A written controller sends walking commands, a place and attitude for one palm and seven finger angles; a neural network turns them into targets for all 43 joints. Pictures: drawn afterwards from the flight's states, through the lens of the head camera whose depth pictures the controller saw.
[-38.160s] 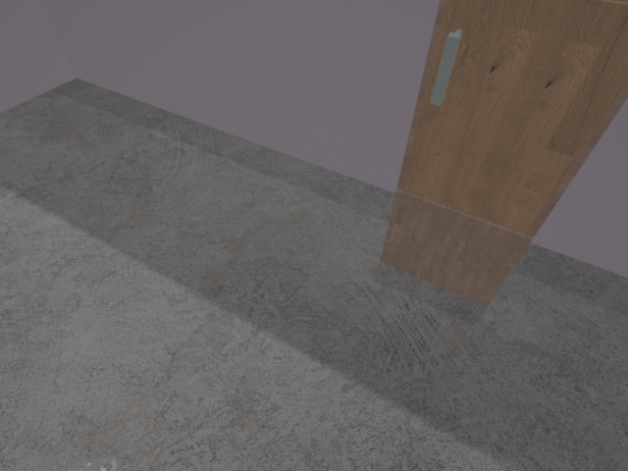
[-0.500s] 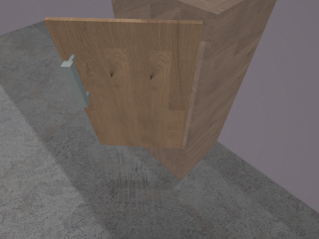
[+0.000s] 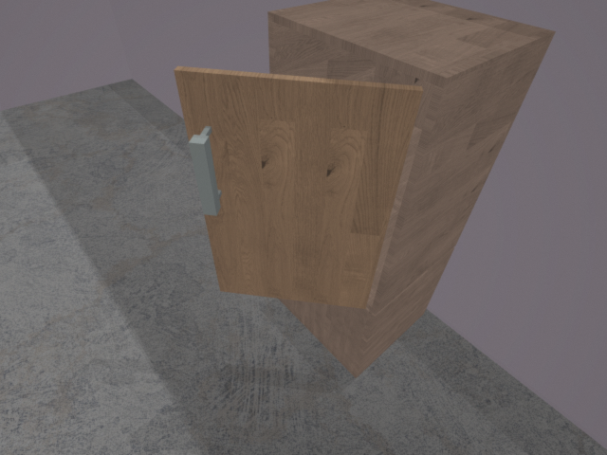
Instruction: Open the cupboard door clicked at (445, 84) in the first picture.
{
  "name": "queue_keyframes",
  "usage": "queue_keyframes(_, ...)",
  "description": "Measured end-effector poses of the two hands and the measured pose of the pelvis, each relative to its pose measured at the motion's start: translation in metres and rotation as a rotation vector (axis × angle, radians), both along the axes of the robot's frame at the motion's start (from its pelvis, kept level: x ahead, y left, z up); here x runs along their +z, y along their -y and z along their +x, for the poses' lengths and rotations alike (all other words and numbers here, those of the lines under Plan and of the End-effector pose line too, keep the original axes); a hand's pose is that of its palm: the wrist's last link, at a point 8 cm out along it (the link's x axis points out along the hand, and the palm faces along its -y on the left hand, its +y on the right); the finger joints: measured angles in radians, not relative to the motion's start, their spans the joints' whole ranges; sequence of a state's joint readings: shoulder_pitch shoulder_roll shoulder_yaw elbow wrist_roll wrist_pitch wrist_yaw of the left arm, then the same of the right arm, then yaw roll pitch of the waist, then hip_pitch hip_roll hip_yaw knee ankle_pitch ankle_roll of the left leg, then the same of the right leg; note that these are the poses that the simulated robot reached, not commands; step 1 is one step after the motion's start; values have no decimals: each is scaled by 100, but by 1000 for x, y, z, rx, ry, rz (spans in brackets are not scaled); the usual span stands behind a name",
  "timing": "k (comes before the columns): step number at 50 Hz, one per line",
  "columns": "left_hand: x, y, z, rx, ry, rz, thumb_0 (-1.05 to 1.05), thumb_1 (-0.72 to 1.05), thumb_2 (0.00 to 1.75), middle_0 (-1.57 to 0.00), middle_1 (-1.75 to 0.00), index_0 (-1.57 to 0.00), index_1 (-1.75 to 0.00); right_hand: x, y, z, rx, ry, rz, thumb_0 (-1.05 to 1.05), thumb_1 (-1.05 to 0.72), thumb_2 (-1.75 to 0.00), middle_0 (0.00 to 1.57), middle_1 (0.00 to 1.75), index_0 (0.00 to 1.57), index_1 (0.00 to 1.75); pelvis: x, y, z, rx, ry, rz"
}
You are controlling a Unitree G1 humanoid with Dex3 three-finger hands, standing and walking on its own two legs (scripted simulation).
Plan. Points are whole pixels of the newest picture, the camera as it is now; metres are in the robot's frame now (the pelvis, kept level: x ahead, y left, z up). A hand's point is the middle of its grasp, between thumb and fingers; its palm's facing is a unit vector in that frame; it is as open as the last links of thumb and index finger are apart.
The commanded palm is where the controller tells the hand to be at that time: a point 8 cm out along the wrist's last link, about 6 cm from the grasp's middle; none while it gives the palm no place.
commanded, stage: raise the hand with hooked fingers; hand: left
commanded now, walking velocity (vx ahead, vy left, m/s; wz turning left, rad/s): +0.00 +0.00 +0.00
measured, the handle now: (209, 171) +0.57 +0.23 +0.07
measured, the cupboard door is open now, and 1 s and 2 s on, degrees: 42 42 42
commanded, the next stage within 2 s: none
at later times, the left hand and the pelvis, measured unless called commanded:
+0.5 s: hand out of the picture +0.13 +0.22 -0.03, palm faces +0.04 -1.00 -0.04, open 9.1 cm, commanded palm +0.13 +0.28 -0.02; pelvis -0.08 +0.00 -0.08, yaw +5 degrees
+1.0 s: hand (108, 383) +0.19 +0.26 +0.02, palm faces -0.01 -1.00 -0.08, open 12.2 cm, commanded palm +0.17 +0.31 +0.03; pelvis -0.02 +0.00 -0.05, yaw +7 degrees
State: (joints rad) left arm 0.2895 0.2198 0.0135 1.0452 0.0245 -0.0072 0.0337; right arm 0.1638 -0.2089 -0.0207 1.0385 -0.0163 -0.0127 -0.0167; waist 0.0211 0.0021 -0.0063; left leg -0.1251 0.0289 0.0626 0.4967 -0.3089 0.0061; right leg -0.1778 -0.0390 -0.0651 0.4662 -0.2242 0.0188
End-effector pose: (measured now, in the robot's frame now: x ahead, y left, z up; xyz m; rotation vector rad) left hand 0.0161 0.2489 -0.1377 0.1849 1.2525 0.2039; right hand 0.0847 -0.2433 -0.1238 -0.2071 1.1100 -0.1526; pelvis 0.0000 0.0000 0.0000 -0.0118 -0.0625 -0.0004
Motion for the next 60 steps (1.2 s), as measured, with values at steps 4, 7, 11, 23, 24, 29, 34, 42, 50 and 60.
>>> queue_keyframes(4, 59, -12, 41, 109, 428, 11, 1, 90, 89, -20, -31, -21, -31, 10, -6, -13, 0, 170, -19, 0, -90, -90, 20, 30, 20, 30, -4, -6, -17, 13, 6, 18)
queue_keyframes(7, 112, -11, 84, 75, 798, 5, 1, 87, 88, -20, -32, -21, -33, 15, -12, -13, 29, 306, -14, 1, -90, -90, 20, 30, 20, 30, -10, -8, -33, 47, -19, 16)
queue_keyframes(11, 142, -6, 127, -81, 1189, -53, 1, 80, 85, -20, -36, -21, -37, 13, -13, -6, 95, 430, -10, 1, -90, -90, 20, 30, 20, 30, -31, -5, -55, 66, -115, 14)
queue_keyframes(23, 95, -26, 95, -186, 1187, -167, 1, 54, 74, -23, -53, -23, -53, 7, -5, 27, 176, 592, -78, 1, -90, -90, 20, 30, 20, 30, -83, -3, -79, 73, -171, -4)
queue_keyframes(24, 101, -28, 93, -186, 1207, -143, 1, 51, 73, -23, -55, -23, -55, 6, -8, 29, 190, 587, -78, 1, -90, -90, 20, 30, 20, 30, -83, -3, -78, 83, -170, -10)
queue_keyframes(29, 126, -32, 100, -245, 1260, -99, 1, 40, 68, -23, -62, -24, -62, 0, -26, 35, 244, 550, -45, 1, -90, -90, 20, 30, 20, 30, -79, -2, -74, 125, -173, -33)
queue_keyframes(34, 130, -40, 119, -275, 1169, -140, 0, 28, 63, -24, -69, -25, -70, 0, -39, 39, 241, 527, -2, 1, -90, -90, 20, 30, 20, 30, -70, -3, -64, 126, -178, -37)
queue_keyframes(42, 153, -58, 142, -244, 1191, -122, 0, 10, 55, -26, -81, -26, -82, 7, -38, 52, 234, 506, 5, 1, -90, -90, 21, 30, 20, 30, -59, -4, -40, 118, -189, -37)
queue_keyframes(50, 164, -66, 157, -251, 1182, -129, 0, -9, 47, -27, -93, -28, -94, 16, -24, 77, 229, 507, -31, 1, -90, -90, 20, 30, 20, 30, -52, -2, -20, 116, -194, -36)
queue_keyframes(60, 187, -82, 174, -235, 1218, -120, -1, -32, 37, -29, -108, -29, -109, 28, -20, 100, 229, 530, -39, 1, -90, -90, 20, 30, 20, 30, -45, 2, -8, 119, -183, -37)
